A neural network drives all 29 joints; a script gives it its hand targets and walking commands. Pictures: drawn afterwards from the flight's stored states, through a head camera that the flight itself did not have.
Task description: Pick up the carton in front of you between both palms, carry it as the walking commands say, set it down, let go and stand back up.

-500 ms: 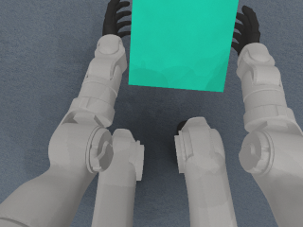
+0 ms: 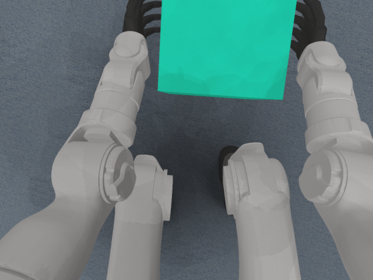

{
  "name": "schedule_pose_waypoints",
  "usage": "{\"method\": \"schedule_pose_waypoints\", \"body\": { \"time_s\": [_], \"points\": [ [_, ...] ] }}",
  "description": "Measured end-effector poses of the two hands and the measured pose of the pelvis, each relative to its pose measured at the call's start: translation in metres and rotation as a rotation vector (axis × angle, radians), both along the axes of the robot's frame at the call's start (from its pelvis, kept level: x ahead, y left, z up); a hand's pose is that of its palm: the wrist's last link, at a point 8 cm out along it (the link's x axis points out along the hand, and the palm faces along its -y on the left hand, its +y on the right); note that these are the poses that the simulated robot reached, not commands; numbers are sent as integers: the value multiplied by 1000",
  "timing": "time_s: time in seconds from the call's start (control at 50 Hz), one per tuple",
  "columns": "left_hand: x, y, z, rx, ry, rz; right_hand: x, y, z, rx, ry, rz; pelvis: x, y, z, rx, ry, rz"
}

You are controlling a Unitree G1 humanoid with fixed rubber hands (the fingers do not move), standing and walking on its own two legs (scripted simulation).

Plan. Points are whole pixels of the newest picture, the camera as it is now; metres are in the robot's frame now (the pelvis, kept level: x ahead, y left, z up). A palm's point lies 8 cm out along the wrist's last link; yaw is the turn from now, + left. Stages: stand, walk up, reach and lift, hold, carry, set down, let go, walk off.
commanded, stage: set down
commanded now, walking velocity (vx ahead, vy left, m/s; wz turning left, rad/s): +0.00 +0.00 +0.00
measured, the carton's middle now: (216, 48) +0.51 -0.11 -0.26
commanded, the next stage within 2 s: let go in 1.60 s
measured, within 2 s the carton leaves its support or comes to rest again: neither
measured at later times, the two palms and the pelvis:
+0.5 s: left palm (123, 51) +0.51 +0.08 -0.21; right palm (327, 62) +0.45 -0.31 -0.21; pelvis -0.01 +0.00 -0.01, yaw -1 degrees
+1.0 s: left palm (96, 7) +0.53 +0.07 -0.05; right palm out of the picture +0.46 -0.31 -0.05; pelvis +0.00 -0.01 +0.07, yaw -1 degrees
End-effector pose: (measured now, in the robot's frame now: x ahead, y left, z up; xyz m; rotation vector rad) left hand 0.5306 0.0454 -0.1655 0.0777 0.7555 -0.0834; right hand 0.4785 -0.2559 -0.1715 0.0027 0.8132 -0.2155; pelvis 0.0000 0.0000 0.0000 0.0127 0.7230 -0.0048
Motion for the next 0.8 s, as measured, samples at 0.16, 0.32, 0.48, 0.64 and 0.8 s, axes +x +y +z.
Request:
{"method": "schedule_pose_waypoints", "body": {
  "time_s": [0.16,0.32,0.48,0.64,0.8],
  "points": [
    [2,3,-5,-17,-20,-21,1,-2,-5,17,-22,0,2,0,-3,-1,-2,0],
    [-6,12,-20,35,3,-66,-18,-11,-25,-3,10,-39,-2,-1,-8,-1,-46,-6],
    [-19,37,-45,65,15,-25,-35,-51,-38,-58,-16,-121,-7,-4,-13,2,-90,-11],
    [-8,27,-9,38,-89,-7,-15,-53,-6,-33,-125,-103,-13,-8,-14,10,-105,-27],
    [-7,13,58,58,-111,12,-20,-55,59,-30,-163,-98,-12,-7,22,23,-82,-46]
  ]
}}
